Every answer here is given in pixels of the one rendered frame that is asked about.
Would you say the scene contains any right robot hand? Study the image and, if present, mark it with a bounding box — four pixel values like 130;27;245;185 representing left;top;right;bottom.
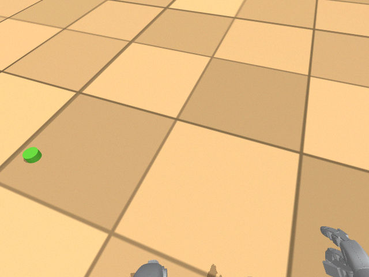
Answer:
320;226;369;277

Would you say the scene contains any tin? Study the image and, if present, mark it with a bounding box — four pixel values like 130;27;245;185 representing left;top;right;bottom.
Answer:
22;147;42;163

